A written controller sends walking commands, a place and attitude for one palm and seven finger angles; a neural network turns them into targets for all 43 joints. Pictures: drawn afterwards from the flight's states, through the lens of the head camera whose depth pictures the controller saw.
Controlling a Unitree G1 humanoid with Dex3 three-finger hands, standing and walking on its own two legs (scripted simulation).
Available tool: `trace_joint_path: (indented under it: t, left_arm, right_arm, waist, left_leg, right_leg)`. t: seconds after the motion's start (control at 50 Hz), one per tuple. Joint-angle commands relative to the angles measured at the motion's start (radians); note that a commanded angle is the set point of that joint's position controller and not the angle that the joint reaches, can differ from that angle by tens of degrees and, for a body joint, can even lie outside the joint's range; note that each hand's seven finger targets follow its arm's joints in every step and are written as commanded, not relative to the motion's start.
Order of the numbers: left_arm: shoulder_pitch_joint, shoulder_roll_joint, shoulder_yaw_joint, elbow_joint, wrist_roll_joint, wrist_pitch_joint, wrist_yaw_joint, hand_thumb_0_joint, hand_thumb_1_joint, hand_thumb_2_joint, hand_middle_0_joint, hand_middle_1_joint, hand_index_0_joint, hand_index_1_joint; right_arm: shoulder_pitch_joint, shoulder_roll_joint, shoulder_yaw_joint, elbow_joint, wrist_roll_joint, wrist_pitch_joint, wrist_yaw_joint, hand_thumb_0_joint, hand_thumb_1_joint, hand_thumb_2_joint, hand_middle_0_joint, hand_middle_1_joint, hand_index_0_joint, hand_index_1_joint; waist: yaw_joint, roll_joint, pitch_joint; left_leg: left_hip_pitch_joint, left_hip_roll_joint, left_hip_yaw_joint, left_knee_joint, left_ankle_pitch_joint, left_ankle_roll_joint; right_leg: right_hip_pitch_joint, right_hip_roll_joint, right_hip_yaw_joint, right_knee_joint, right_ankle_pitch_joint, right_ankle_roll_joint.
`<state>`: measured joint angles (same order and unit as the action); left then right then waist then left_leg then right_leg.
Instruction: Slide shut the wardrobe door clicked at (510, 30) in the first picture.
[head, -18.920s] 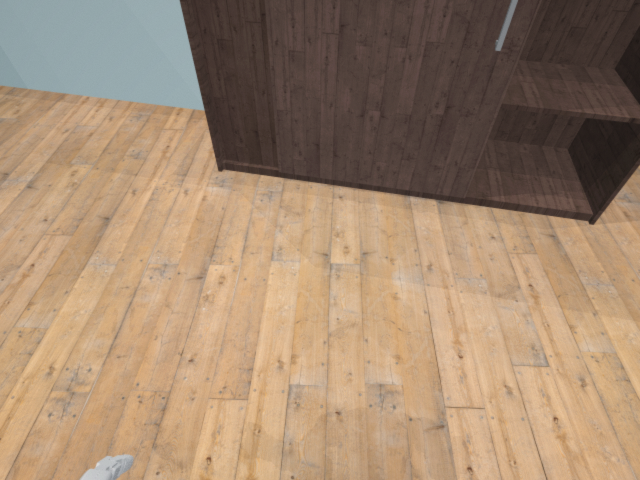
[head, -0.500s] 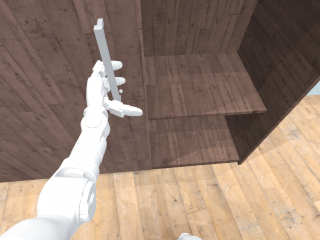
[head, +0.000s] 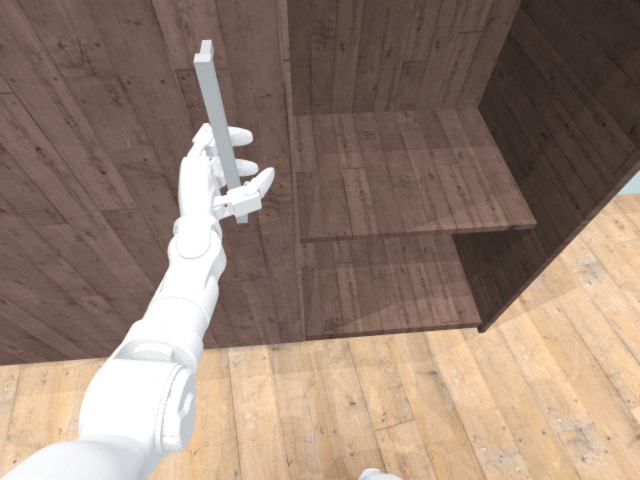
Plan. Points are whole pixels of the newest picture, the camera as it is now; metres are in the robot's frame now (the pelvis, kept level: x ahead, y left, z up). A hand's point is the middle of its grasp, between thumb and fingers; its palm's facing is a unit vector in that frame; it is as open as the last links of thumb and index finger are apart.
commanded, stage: grip the handle and tug to test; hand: left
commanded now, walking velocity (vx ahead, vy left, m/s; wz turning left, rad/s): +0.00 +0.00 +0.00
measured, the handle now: (227, 147) +0.51 +0.10 +0.12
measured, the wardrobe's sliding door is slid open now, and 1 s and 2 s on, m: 0.57 0.57 0.56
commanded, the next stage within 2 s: tug the door sideways, standing still in 0.88 s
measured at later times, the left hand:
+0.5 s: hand (247, 184) +0.46 +0.08 +0.10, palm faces +0.04 -1.00 -0.01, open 5.3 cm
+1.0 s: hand (248, 187) +0.46 +0.07 +0.10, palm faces +0.03 -1.00 +0.00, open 5.6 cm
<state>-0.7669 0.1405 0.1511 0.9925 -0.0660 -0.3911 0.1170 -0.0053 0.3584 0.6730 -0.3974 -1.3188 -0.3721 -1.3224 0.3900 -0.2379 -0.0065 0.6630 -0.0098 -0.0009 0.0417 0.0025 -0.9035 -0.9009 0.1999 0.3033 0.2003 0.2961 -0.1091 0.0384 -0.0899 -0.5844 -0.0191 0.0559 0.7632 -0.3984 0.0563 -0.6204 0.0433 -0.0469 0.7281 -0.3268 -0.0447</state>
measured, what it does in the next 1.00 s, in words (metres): stands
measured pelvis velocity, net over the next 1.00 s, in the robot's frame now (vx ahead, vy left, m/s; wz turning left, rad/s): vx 0.03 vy -0.01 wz -0.02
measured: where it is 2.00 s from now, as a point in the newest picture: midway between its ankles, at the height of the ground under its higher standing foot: outside the picture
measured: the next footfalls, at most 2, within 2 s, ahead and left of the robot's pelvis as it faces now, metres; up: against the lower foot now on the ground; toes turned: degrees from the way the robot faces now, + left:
none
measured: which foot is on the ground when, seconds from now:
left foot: down 0.00-1.00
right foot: down 0.00-1.00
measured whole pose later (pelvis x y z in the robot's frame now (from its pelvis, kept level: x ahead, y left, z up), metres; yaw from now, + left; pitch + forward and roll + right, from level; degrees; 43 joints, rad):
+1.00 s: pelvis +0.03 -0.01 +0.01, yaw -1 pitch +12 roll +0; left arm -0.49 0.12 0.11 0.63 -0.12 -0.26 0.10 0.01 0.81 0.82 -0.30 -1.38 -0.30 -1.35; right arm 0.38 -0.23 -0.02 0.60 0.01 0.00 0.05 0.00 -0.90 -0.90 0.20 0.30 0.20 0.30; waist -0.08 0.05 -0.12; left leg -0.48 0.00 0.07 0.68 -0.40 0.04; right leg -0.53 0.07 -0.02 0.65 -0.34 -0.06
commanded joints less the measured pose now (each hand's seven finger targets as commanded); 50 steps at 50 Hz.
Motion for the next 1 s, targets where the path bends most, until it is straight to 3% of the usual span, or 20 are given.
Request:
trace_joint_path:
  t: [0.0, 0.04, 0.06, 0.1, 0.14, 0.18, 0.22, 0.3, 0.32, 0.36, 0.44, 0.6, 0.68, 0.72, 0.76, 0.82, 0.86, 0.94, 0.96, 0.98]
  left_arm:
    - [-0.448, 0.127, 0.013, -0.230, 0.000, -0.065, -0.010, 0.000, 0.807, 0.860, -0.440, -1.387, -0.440, -1.387]
    - [-0.471, 0.108, -0.006, -0.242, -0.001, -0.065, -0.014, 0.000, 0.900, 0.900, -0.450, -1.400, -0.450, -1.400]
    - [-0.456, 0.114, 0.004, -0.243, -0.005, -0.064, -0.015, 0.000, 0.900, 0.900, -0.450, -1.400, -0.450, -1.400]
    - [-0.449, 0.135, 0.014, -0.233, -0.007, -0.061, -0.018, 0.000, 0.900, 0.900, -0.450, -1.400, -0.450, -1.400]
    - [-0.478, 0.089, -0.025, -0.243, -0.004, -0.063, -0.022, 0.000, 0.900, 0.900, -0.450, -1.400, -0.450, -1.400]
    - [-0.467, 0.110, -0.009, -0.246, -0.003, -0.067, -0.020, 0.000, 0.900, 0.900, -0.450, -1.400, -0.450, -1.400]
    - [-0.458, 0.097, -0.014, -0.233, -0.010, -0.064, -0.019, 0.000, 0.900, 0.900, -0.450, -1.400, -0.450, -1.400]
    - [-0.457, 0.106, -0.012, -0.245, -0.008, -0.068, -0.026, 0.000, 0.900, 0.900, -0.450, -1.400, -0.450, -1.400]
    - [-0.452, 0.134, 0.015, -0.218, -0.009, -0.065, -0.024, 0.000, 0.900, 0.900, -0.450, -1.400, -0.450, -1.400]
    - [-0.475, 0.144, 0.013, -0.234, -0.008, -0.070, -0.028, 0.000, 0.900, 0.900, -0.450, -1.400, -0.450, -1.400]
    - [-0.468, 0.098, -0.023, -0.247, -0.008, -0.068, -0.033, 0.000, 0.900, 0.900, -0.450, -1.400, -0.450, -1.400]
    - [-0.305, 0.118, 0.009, -0.301, -0.025, -0.051, -0.044, 0.000, 0.900, 0.900, -0.450, -1.400, -0.450, -1.400]
    - [-0.232, 0.074, -0.024, -0.366, -0.031, -0.035, -0.051, 0.000, 0.900, 0.900, -0.450, -1.400, -0.450, -1.400]
    - [-0.179, 0.103, 0.001, -0.394, -0.035, -0.024, -0.050, 0.000, 0.900, 0.900, -0.450, -1.400, -0.450, -1.400]
    - [-0.129, 0.060, -0.032, -0.442, -0.035, -0.016, -0.053, 0.000, 0.900, 0.900, -0.450, -1.400, -0.450, -1.400]
    - [-0.067, 0.080, -0.013, -0.484, -0.039, 0.003, -0.049, 0.000, 0.900, 0.900, -0.450, -1.400, -0.450, -1.400]
    - [-0.015, 0.054, -0.043, -0.561, -0.038, 0.009, -0.049, 0.000, 0.900, 0.900, -0.450, -1.400, -0.450, -1.400]
    - [0.058, 0.012, -0.080, -0.649, -0.044, 0.034, -0.044, 0.000, 0.900, 0.900, -0.450, -1.400, -0.450, -1.400]
    - [0.086, 0.037, -0.057, -0.661, -0.044, 0.038, -0.038, 0.000, 0.900, 0.900, -0.450, -1.400, -0.450, -1.400]
    - [0.019, -0.009, -0.112, -0.669, -0.037, 0.045, -0.035, 0.000, 0.900, 0.900, -0.450, -1.400, -0.450, -1.400]
  right_arm:
    - [0.088, -0.137, -0.047, -0.080, 0.001, -0.027, -0.012, 0.000, -0.900, -0.900, 0.200, 0.300, 0.200, 0.300]
    - [0.086, -0.133, -0.048, -0.075, 0.003, -0.029, -0.012, 0.000, -0.900, -0.900, 0.200, 0.300, 0.200, 0.300]
    - [0.092, -0.135, -0.048, -0.079, 0.001, -0.029, -0.012, 0.000, -0.900, -0.900, 0.200, 0.300, 0.200, 0.300]
    - [0.085, -0.138, -0.047, -0.079, 0.004, -0.028, -0.014, 0.000, -0.900, -0.900, 0.200, 0.300, 0.200, 0.300]
    - [0.085, -0.131, -0.047, -0.078, 0.004, -0.033, -0.013, 0.000, -0.900, -0.900, 0.200, 0.300, 0.200, 0.300]
    - [0.086, -0.133, -0.049, -0.077, 0.004, -0.033, -0.012, 0.000, -0.900, -0.900, 0.200, 0.300, 0.200, 0.300]
    - [0.088, -0.134, -0.049, -0.076, 0.003, -0.036, -0.011, 0.000, -0.900, -0.900, 0.200, 0.300, 0.200, 0.300]
    - [0.086, -0.133, -0.048, -0.078, 0.004, -0.036, -0.012, 0.000, -0.900, -0.900, 0.200, 0.300, 0.200, 0.300]
    - [0.089, -0.137, -0.048, -0.074, 0.004, -0.036, -0.014, 0.000, -0.900, -0.900, 0.200, 0.300, 0.200, 0.300]
    - [0.091, -0.137, -0.047, -0.075, 0.004, -0.034, -0.017, 0.000, -0.900, -0.900, 0.200, 0.300, 0.200, 0.300]
    - [0.082, -0.129, -0.047, -0.075, 0.006, -0.038, -0.014, 0.000, -0.900, -0.900, 0.200, 0.300, 0.200, 0.300]
    - [0.074, -0.132, -0.052, -0.102, 0.010, -0.037, -0.007, 0.000, -0.900, -0.900, 0.200, 0.300, 0.200, 0.300]
    - [0.058, -0.124, -0.050, -0.121, 0.016, -0.038, -0.004, 0.000, -0.900, -0.900, 0.200, 0.300, 0.200, 0.300]
    - [0.057, -0.126, -0.052, -0.128, 0.016, -0.035, -0.003, 0.000, -0.900, -0.900, 0.200, 0.300, 0.200, 0.300]
    - [0.049, -0.120, -0.052, -0.142, 0.018, -0.036, 0.000, 0.000, -0.900, -0.900, 0.200, 0.300, 0.200, 0.300]
    - [0.049, -0.121, -0.056, -0.147, 0.019, -0.036, 0.001, 0.000, -0.900, -0.900, 0.200, 0.300, 0.200, 0.300]
    - [0.039, -0.117, -0.057, -0.163, 0.021, -0.036, 0.003, 0.000, -0.900, -0.900, 0.200, 0.300, 0.200, 0.300]
    - [0.033, -0.108, -0.059, -0.167, 0.022, -0.040, 0.007, 0.000, -0.900, -0.900, 0.200, 0.300, 0.200, 0.300]
    - [0.035, -0.112, -0.061, -0.169, 0.020, -0.039, 0.007, 0.000, -0.900, -0.900, 0.200, 0.300, 0.200, 0.300]
    - [0.030, -0.109, -0.058, -0.165, 0.023, -0.039, 0.006, 0.000, -0.900, -0.900, 0.200, 0.300, 0.200, 0.300]
  waist:
    - [-0.013, -0.050, -0.369]
    - [-0.024, -0.028, -0.361]
    - [-0.012, -0.029, -0.370]
    - [-0.021, -0.045, -0.359]
    - [-0.030, -0.026, -0.358]
    - [-0.022, -0.010, -0.369]
    - [-0.027, -0.049, -0.364]
    - [-0.022, -0.037, -0.378]
    - [-0.019, -0.079, -0.365]
    - [-0.020, -0.059, -0.364]
    - [-0.025, -0.012, -0.373]
    - [0.012, -0.065, -0.403]
    - [0.022, -0.049, -0.391]
    - [0.033, -0.060, -0.392]
    - [0.046, -0.029, -0.401]
    - [0.049, -0.071, -0.391]
    - [0.062, -0.027, -0.418]
    - [0.058, -0.041, -0.407]
    - [0.071, -0.059, -0.411]
    - [0.040, -0.038, -0.388]
  left_leg:
    - [0.177, 0.009, -0.069, -0.077, 0.362, -0.033]
    - [0.187, 0.009, -0.068, -0.075, 0.357, -0.033]
    - [0.187, 0.007, -0.070, -0.076, 0.363, -0.033]
    - [0.170, 0.007, -0.062, -0.076, 0.337, -0.029]
    - [0.182, 0.007, -0.068, -0.079, 0.336, -0.032]
    - [0.194, 0.009, -0.069, -0.074, 0.355, -0.034]
    - [0.184, 0.008, -0.068, -0.073, 0.346, -0.030]
    - [0.180, 0.005, -0.062, -0.075, 0.340, -0.028]
    - [0.154, 0.004, -0.064, -0.076, 0.320, -0.026]
    - [0.144, 0.001, -0.061, -0.080, 0.312, -0.025]
    - [0.178, 0.002, -0.059, -0.071, 0.340, -0.027]
    - [0.164, 0.001, -0.045, -0.075, 0.383, -0.023]
    - [0.182, 0.003, -0.039, -0.081, 0.426, -0.024]
    - [0.172, 0.002, -0.034, -0.082, 0.431, -0.023]
    - [0.190, 0.002, -0.033, -0.086, 0.469, -0.026]
    - [0.193, 0.007, -0.030, -0.091, 0.496, -0.025]
    - [0.222, 0.008, -0.028, -0.092, 0.568, -0.028]
    - [0.268, 0.018, -0.027, -0.092, 0.650, -0.028]
    - [0.257, 0.017, -0.030, -0.096, 0.659, -0.029]
    - [0.282, 0.019, -0.030, -0.093, 0.660, -0.030]
  right_leg:
    - [0.204, 0.003, 0.033, -0.065, 0.352, 0.021]
    - [0.189, 0.002, 0.032, -0.069, 0.345, 0.022]
    - [0.200, 0.003, 0.032, -0.068, 0.345, 0.019]
    - [0.203, 0.001, 0.037, -0.077, 0.341, 0.024]
    - [0.187, 0.001, 0.033, -0.074, 0.331, 0.023]
    - [0.183, 0.001, 0.034, -0.070, 0.338, 0.021]
    - [0.188, 0.003, 0.034, -0.075, 0.340, 0.025]
    - [0.207, 0.001, 0.040, -0.075, 0.350, 0.025]
    - [0.218, 0.001, 0.040, -0.078, 0.339, 0.026]
    - [0.235, -0.002, 0.047, -0.078, 0.342, 0.025]
    - [0.205, -0.002, 0.043, -0.077, 0.358, 0.025]
    - [0.283, -0.001, 0.048, -0.075, 0.431, 0.027]
    - [0.296, 0.000, 0.043, -0.075, 0.475, 0.025]
    - [0.321, -0.002, 0.047, -0.078, 0.495, 0.027]
    - [0.334, -0.003, 0.043, -0.073, 0.519, 0.022]
    - [0.348, -0.003, 0.042, -0.078, 0.557, 0.028]
    - [0.377, -0.009, 0.043, -0.072, 0.612, 0.024]
    - [0.375, -0.010, 0.041, -0.085, 0.674, 0.031]
    - [0.401, -0.012, 0.038, -0.082, 0.690, 0.027]
    - [0.360, -0.011, 0.036, -0.088, 0.680, 0.031]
